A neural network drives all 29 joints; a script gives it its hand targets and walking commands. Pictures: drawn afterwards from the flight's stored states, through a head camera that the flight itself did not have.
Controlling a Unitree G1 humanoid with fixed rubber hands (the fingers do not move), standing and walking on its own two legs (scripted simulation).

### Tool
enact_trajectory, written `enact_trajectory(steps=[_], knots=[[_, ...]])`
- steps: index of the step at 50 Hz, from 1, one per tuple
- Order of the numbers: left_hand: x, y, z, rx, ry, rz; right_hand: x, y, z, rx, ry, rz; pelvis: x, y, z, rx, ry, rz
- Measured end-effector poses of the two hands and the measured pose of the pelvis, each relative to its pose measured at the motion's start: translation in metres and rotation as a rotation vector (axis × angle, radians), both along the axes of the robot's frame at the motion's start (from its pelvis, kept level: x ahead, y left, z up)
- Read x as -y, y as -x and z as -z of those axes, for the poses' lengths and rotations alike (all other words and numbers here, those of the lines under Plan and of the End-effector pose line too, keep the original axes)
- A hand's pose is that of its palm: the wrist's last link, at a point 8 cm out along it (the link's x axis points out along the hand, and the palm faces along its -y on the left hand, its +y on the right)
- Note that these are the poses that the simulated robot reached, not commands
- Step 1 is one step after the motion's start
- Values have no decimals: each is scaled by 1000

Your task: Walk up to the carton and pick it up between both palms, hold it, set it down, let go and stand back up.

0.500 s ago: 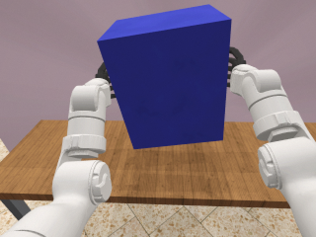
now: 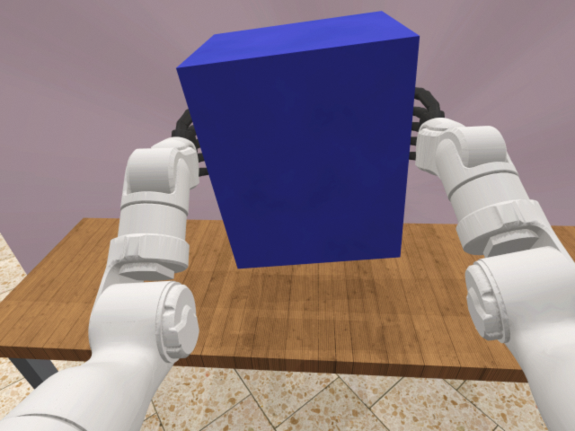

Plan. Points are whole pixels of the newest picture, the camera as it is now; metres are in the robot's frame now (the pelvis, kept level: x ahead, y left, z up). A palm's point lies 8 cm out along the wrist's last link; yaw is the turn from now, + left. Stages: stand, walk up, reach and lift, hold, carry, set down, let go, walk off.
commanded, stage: hold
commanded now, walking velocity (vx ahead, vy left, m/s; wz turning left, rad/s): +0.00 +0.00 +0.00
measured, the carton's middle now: (306, 145) +0.40 -0.01 +0.28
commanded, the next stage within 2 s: none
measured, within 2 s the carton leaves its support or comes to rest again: neither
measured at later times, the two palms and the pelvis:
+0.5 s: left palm (191, 159) +0.37 +0.15 +0.28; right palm (435, 138) +0.37 -0.17 +0.30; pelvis +0.00 +0.00 +0.00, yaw +0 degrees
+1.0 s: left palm (183, 157) +0.37 +0.16 +0.28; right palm (426, 138) +0.38 -0.16 +0.30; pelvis +0.00 +0.00 +0.00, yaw +0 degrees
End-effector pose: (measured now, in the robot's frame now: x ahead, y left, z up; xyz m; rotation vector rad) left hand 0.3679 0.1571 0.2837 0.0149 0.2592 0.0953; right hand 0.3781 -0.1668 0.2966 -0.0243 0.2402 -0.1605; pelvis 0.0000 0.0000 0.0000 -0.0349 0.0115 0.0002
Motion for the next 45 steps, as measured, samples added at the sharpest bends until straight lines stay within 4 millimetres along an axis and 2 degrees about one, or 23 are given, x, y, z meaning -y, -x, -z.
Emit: enact_trajectory(steps=[17, 31, 45], knots=[[2, -2, 8, 7, 14, 16, 0, 1, -2, 2, -2, 9, -4, -1, 0, -3, 1, 3], [9, 3, 1, 8, 6, 3, 8, 4, 0, 2, -13, -1, -1, -1, 0, 4, -2, 10], [0, 3, -1, 5, 1, -4, -1, 2, 0, -6, 5, -13, 1, 1, 0, 0, 0, -4]])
